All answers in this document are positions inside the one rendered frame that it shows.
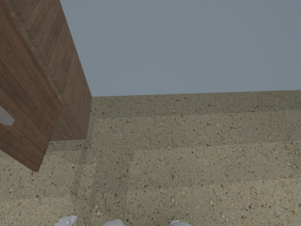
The cupboard door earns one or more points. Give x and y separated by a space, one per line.
27 96

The robot left hand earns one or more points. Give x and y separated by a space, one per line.
67 221

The handle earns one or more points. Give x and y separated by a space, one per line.
5 118

